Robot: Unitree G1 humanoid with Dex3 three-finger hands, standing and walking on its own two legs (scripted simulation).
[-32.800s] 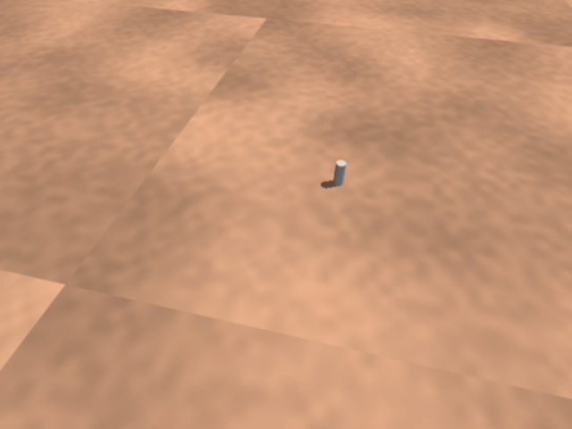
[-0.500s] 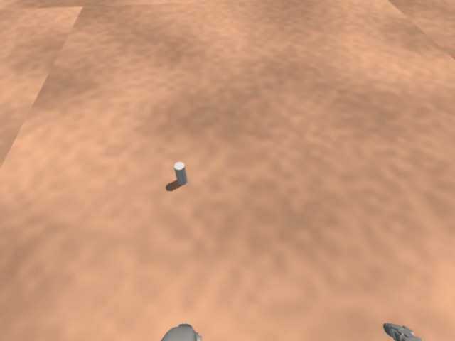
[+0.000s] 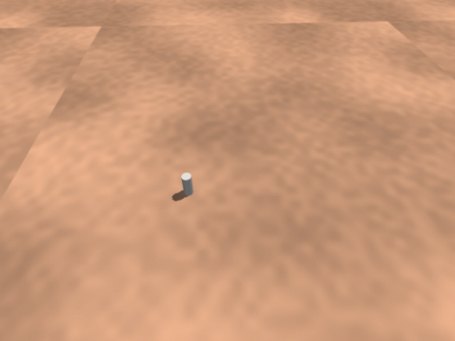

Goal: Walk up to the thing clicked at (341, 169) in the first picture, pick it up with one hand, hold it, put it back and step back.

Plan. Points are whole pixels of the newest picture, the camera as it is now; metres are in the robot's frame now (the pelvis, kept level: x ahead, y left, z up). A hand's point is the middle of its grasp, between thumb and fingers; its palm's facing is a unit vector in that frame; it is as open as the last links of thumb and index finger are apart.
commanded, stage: step back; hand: left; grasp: from the side
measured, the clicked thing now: (187, 184) +0.99 +0.23 -0.70
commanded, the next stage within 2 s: stand in 0.60 s
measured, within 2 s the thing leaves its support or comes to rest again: neither
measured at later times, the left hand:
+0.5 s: hand out of the picture +0.11 +0.28 -0.15, palm faces +0.03 -0.94 -0.35, open 7.4 cm
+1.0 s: hand out of the picture +0.13 +0.28 -0.14, palm faces -0.02 -0.94 -0.33, open 7.4 cm
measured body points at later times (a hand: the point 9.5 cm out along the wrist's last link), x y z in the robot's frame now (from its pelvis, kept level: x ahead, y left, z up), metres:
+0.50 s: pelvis +0.04 +0.02 +0.01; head +0.06 +0.03 +0.45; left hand +0.10 +0.33 -0.13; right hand +0.17 -0.26 -0.12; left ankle +0.09 +0.15 -0.73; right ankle +0.02 -0.11 -0.73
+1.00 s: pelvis +0.04 +0.02 +0.02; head +0.04 +0.03 +0.47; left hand +0.13 +0.33 -0.11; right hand +0.12 -0.28 -0.11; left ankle +0.09 +0.15 -0.73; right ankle +0.02 -0.11 -0.73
